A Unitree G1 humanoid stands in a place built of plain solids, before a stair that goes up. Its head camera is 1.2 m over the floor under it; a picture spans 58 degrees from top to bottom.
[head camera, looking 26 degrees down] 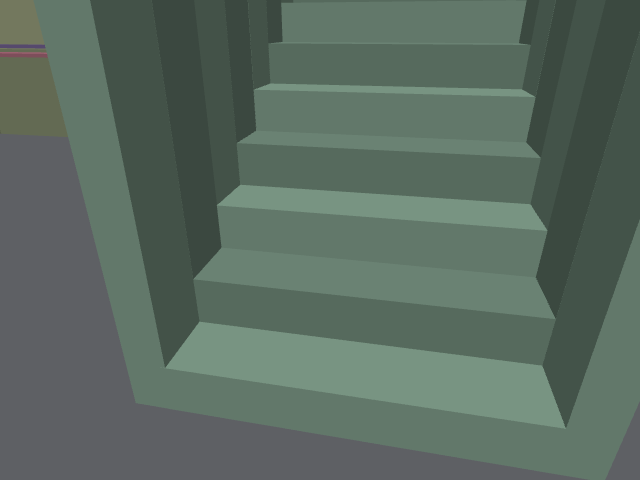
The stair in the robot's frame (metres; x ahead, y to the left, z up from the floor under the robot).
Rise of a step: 0.19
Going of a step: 0.26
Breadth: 1.27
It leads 11 degrees to the right of straight ahead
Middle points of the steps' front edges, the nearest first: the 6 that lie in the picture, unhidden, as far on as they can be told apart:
0.98 -0.09 0.19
1.24 -0.14 0.38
1.49 -0.19 0.57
1.74 -0.24 0.76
2.00 -0.29 0.95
2.25 -0.34 1.14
